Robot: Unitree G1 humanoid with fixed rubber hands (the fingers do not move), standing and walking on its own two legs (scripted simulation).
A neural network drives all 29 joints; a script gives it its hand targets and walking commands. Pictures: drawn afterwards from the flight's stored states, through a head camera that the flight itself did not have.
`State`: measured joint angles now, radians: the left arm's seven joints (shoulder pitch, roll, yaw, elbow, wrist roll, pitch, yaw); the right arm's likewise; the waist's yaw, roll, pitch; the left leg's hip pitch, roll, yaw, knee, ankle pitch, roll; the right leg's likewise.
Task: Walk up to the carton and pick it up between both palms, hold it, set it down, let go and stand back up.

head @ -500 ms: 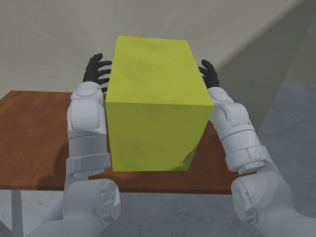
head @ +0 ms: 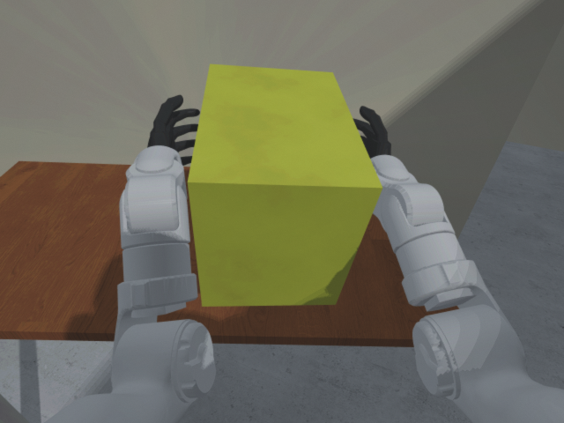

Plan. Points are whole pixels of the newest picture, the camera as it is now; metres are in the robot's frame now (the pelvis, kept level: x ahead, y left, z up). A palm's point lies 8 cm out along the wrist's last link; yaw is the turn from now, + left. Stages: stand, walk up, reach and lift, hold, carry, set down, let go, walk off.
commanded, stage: hold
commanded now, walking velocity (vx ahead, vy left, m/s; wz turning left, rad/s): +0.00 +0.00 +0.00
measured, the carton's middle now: (271, 182) +0.38 +0.01 +0.20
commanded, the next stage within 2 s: none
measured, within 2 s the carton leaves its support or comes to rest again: neither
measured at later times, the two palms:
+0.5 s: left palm (164, 155) +0.36 +0.15 +0.26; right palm (374, 163) +0.36 -0.13 +0.24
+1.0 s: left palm (166, 154) +0.36 +0.14 +0.26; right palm (374, 164) +0.36 -0.13 +0.24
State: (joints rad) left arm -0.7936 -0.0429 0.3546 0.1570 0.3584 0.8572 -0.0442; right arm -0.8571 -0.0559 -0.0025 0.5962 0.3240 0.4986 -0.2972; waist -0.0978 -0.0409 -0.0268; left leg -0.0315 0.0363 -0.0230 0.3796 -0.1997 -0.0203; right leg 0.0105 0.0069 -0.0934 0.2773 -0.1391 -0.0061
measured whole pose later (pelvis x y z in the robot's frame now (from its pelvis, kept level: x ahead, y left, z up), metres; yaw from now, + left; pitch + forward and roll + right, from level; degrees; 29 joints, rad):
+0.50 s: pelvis +0.00 +0.00 +0.00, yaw +0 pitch -9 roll -1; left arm -0.81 -0.05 0.37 0.17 0.36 0.85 -0.05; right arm -0.86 -0.05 -0.01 0.61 0.32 0.50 -0.29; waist -0.09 -0.04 -0.03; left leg -0.03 0.04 -0.02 0.38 -0.20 -0.02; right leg 0.01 0.01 -0.09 0.28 -0.14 -0.01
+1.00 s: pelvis +0.00 +0.00 +0.00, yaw +0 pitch -8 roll -1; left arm -0.80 -0.04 0.36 0.16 0.36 0.85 -0.04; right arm -0.85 -0.06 0.00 0.60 0.32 0.49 -0.30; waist -0.10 -0.04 -0.03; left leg -0.03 0.04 -0.02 0.38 -0.20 -0.02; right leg 0.01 0.01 -0.09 0.27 -0.14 -0.01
